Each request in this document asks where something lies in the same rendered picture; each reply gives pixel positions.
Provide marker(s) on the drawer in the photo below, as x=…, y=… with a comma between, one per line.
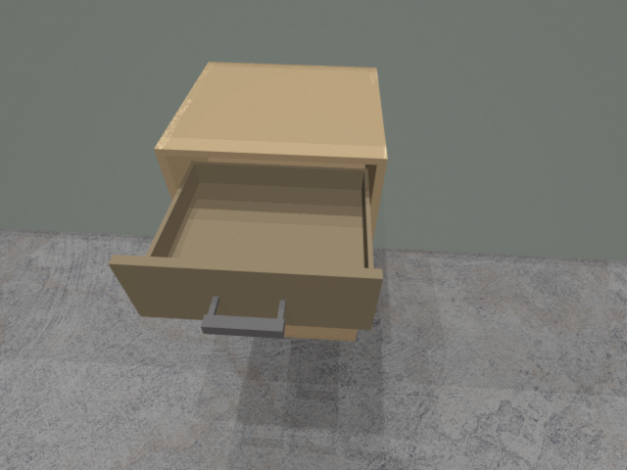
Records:
x=255, y=234

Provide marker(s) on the handle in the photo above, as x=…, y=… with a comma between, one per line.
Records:
x=242, y=325

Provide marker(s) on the cabinet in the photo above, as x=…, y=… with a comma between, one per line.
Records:
x=270, y=114

